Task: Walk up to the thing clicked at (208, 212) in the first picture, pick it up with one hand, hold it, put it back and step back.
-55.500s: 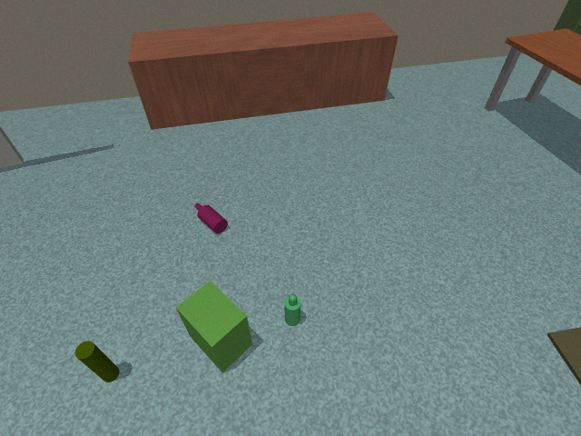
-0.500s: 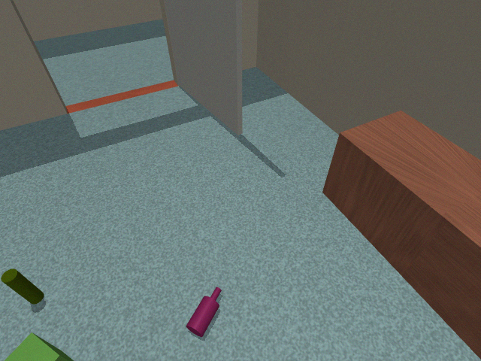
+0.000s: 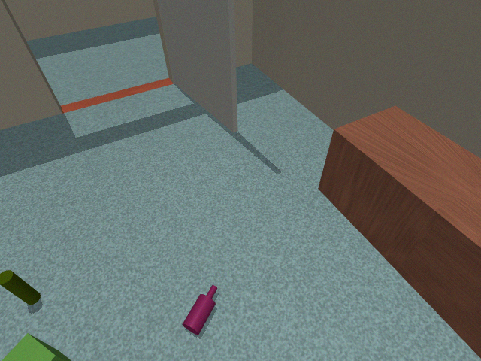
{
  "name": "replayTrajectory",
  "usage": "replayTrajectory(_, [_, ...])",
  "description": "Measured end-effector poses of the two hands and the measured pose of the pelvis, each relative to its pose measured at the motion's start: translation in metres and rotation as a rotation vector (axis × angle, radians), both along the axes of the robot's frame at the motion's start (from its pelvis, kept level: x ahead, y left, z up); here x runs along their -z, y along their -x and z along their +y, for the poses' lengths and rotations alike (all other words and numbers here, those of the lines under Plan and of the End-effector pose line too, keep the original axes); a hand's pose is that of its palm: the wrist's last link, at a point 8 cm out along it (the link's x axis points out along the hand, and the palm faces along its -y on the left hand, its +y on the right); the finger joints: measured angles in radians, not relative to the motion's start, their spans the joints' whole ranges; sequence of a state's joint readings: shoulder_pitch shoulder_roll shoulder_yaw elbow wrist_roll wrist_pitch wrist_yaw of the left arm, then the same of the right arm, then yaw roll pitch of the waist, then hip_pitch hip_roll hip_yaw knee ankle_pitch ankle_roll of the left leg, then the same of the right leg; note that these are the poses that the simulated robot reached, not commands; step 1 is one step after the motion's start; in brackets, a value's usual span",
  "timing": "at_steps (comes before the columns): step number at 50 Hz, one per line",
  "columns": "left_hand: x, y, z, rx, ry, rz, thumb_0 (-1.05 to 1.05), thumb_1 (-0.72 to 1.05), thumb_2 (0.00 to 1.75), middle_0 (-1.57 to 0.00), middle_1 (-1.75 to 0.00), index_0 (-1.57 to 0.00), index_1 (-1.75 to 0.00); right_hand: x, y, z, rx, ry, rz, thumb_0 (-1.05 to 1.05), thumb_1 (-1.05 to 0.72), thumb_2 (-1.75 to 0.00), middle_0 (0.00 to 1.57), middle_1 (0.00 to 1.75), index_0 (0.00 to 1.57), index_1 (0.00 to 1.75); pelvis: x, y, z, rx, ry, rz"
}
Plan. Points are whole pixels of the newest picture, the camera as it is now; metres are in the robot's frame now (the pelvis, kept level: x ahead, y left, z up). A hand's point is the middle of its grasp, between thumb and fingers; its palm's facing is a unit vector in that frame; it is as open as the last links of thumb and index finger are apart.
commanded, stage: stand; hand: left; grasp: from above
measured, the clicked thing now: (203, 307) +0.49 +0.19 -0.74
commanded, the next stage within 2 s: step back in 1.24 s
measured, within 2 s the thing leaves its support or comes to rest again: neither
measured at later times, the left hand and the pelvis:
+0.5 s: hand out of the picture +0.09 +0.24 -0.16, palm faces +0.02 -0.94 -0.34, open 7.4 cm; pelvis +0.01 -0.01 +0.00, yaw +0 degrees
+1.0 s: hand out of the picture +0.07 +0.24 -0.16, palm faces +0.01 -0.94 -0.34, open 7.4 cm; pelvis +0.01 -0.01 +0.00, yaw +0 degrees
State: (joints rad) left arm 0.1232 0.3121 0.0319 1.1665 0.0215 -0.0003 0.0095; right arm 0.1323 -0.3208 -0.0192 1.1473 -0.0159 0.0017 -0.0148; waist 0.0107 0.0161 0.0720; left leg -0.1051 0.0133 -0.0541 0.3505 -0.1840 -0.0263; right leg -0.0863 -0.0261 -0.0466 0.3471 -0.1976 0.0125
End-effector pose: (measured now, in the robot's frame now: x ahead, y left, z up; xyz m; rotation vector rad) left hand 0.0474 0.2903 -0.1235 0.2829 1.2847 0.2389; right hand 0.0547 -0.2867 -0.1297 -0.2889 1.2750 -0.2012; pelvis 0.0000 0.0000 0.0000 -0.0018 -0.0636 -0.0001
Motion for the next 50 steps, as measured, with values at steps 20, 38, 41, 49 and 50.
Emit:
replayTrajectory(20, [-0.003,-0.026,-0.007,0.012,0.003,-0.04,0.01,0.91,0.9,-0.21,-0.3,-0.2,-0.3,-0.003,-0.02,-0.009,-0.013,0.008,-0.03,0.01,-0.91,-0.9,0.2,0.3,0.2,0.3,-0.001,-0.008,-0.007,0.003,0.001,0.009])
replayTrajectory(38, [-0.006,-0.025,-0.005,0.021,-0.003,-0.044,0.01,0.91,0.9,-0.2,-0.3,-0.2,-0.3,-0.004,-0.014,-0.012,-0.01,0.003,-0.029,0.01,-0.91,-0.9,0.2,0.3,0.2,0.3,-0.001,-0.006,-0.009,0.005,-0.001,0.01])
replayTrajectory(41, [-0.006,-0.022,-0.005,0.02,-0.003,-0.038,0.01,0.91,0.9,-0.2,-0.3,-0.2,-0.3,-0.003,-0.011,-0.012,-0.008,0.004,-0.022,0.01,-0.91,-0.9,0.2,0.3,0.2,0.3,-0.001,-0.006,-0.009,0.006,-0.002,0.012])
replayTrajectory(49, [-0.004,-0.018,-0.006,0.021,-0.001,-0.022,0.01,0.91,0.9,-0.2,-0.3,-0.2,-0.3,-0.003,-0.007,-0.014,-0.005,0.004,-0.01,0.01,-0.91,-0.9,0.2,0.3,0.2,0.3,-0.001,-0.006,-0.01,0.007,-0.002,0.015])
replayTrajectory(50, [-0.004,-0.018,-0.006,0.021,0.0,-0.022,0.01,0.91,0.9,-0.2,-0.3,-0.2,-0.3,-0.003,-0.007,-0.014,-0.005,0.004,-0.01,0.01,-0.91,-0.9,0.2,0.3,0.2,0.3,-0.001,-0.007,-0.01,0.007,-0.002,0.015])
